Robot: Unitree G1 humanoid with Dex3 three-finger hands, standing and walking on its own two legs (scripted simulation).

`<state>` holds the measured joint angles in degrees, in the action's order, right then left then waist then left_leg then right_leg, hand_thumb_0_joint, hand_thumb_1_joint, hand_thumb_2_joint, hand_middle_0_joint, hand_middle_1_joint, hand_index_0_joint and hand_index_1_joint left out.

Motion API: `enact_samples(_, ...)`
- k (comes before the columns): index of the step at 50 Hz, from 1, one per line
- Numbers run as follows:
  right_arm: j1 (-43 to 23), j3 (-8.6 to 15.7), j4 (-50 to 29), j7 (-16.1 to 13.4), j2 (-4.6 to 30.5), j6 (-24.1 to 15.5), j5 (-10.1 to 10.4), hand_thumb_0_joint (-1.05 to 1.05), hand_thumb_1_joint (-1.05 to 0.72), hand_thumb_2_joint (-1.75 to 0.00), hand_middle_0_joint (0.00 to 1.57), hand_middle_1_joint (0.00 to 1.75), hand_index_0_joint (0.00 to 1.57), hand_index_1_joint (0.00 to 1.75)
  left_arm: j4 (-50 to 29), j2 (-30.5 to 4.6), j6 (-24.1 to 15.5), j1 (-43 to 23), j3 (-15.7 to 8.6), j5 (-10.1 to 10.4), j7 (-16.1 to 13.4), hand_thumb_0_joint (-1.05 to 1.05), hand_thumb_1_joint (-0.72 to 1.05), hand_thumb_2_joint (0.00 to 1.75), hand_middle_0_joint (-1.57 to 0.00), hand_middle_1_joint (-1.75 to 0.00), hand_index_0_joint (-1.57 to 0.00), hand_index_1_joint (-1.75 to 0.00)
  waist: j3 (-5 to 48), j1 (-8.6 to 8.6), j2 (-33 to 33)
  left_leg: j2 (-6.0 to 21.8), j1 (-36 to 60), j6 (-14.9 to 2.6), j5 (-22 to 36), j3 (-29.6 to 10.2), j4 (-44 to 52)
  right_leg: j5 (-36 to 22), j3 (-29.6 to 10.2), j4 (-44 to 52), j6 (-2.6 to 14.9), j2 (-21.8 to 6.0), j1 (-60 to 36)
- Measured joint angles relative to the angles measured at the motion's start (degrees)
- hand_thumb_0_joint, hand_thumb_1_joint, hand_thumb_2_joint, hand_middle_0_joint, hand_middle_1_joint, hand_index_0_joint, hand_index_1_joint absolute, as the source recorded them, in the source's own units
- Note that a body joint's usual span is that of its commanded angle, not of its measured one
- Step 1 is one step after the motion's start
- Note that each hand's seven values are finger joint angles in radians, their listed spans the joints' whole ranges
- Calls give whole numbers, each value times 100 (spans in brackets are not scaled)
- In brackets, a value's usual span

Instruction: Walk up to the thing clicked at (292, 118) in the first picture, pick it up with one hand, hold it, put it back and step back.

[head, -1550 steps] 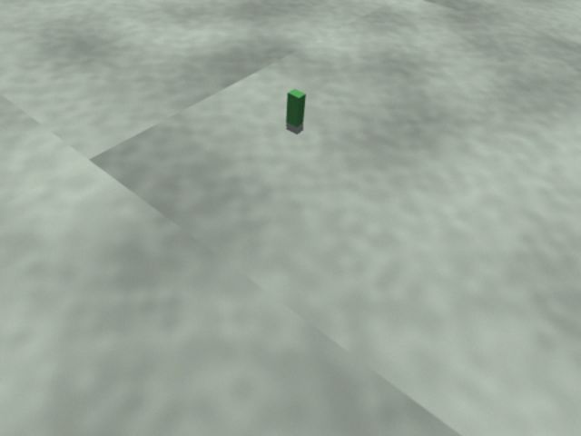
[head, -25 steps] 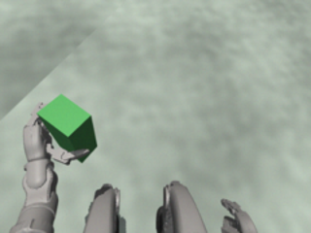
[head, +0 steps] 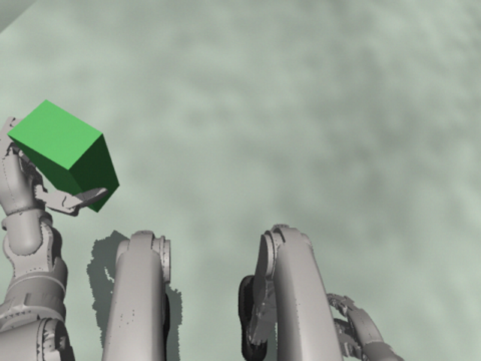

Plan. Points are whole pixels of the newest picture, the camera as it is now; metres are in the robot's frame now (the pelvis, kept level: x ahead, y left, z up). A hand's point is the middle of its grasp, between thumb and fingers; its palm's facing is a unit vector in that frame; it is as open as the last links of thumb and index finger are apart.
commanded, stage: crouch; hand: left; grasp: from the side
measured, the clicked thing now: (76, 165) +0.42 +0.23 -0.07
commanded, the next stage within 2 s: lower in 0.74 s
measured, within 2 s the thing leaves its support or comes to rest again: neither
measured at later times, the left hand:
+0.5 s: hand (83, 180) +0.42 +0.24 -0.15, palm faces +0.30 -0.95 -0.05, open 12.9 cm
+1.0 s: hand (90, 186) +0.42 +0.24 -0.20, palm faces +0.29 -0.96 -0.03, open 12.8 cm
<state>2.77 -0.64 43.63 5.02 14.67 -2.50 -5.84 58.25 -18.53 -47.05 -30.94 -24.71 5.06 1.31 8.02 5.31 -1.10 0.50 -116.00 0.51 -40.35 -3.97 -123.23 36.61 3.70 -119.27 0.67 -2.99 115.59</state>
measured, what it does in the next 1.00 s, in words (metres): lowers itself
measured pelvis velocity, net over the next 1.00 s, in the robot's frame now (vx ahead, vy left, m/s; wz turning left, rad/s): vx -0.01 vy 0.01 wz -0.08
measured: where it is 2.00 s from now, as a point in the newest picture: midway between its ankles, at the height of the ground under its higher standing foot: (205, 341)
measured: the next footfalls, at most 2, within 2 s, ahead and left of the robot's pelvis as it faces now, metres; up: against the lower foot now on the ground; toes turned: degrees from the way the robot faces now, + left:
none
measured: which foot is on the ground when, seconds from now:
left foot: down 0.00-1.00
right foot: down 0.00-1.00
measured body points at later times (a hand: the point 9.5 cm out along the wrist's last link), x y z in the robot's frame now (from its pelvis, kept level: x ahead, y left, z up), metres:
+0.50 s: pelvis -0.01 +0.00 -0.08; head +0.20 +0.06 +0.32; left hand +0.40 +0.29 -0.14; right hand +0.09 -0.27 -0.19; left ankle +0.08 +0.12 -0.38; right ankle +0.10 -0.12 -0.38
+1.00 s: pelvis -0.01 +0.01 -0.10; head +0.22 +0.09 +0.28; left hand +0.40 +0.29 -0.20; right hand +0.11 -0.27 -0.21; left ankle +0.08 +0.12 -0.38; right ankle +0.10 -0.12 -0.38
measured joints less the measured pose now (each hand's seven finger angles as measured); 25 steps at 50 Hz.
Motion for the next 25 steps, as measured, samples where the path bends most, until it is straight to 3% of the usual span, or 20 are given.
enact_samples(8, 128, -82, 84, 22, 60, 63, -35, 1, -94, -92, 20, 30, 20, 30, 278, -168, 8, -183, -144, -30, 150, -1, -61, 83, -52, -95, -53, -96, -175, 123, -8, -13, -508, -22, 55, -20, -565, -85, -10, -523, -14, -5, 494)
enact_samples(25, -31, -410, 66, 74, 169, 149, -255, 1, -94, -92, 20, 30, 20, 30, 588, -555, -167, -355, -395, -127, 167, -1, -61, 85, -52, -95, -52, -95, -607, 297, -156, -25, -1077, -11, 70, -233, -1386, -186, 146, -1179, -22, 15, 975)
